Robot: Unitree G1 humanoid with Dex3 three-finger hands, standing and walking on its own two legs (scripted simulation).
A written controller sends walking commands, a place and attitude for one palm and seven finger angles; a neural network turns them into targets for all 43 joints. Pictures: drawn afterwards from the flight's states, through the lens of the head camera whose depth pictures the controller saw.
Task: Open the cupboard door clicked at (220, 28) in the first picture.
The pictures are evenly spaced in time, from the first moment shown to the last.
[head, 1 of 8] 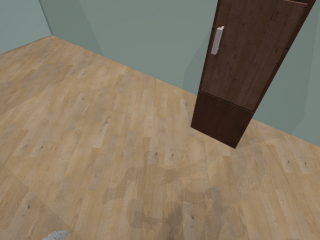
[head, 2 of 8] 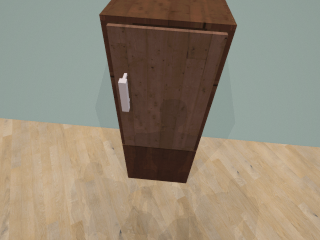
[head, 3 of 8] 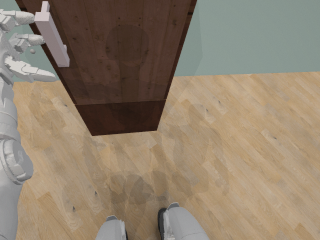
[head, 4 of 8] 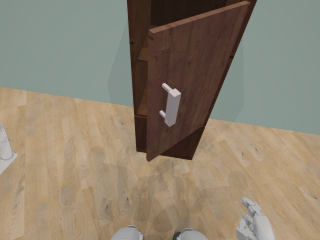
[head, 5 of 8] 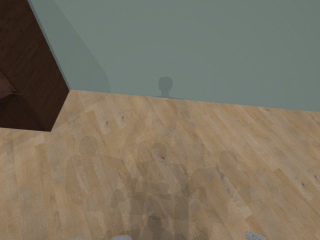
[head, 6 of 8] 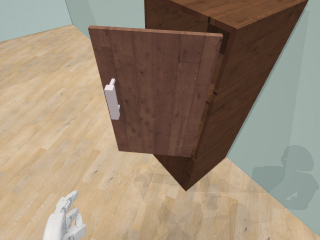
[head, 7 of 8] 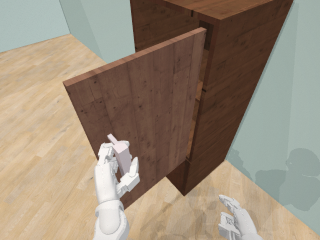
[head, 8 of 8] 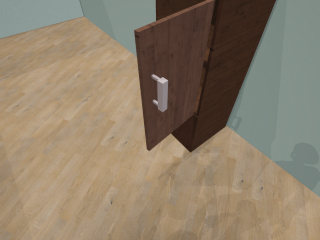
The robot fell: no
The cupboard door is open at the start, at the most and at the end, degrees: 0 97 97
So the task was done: yes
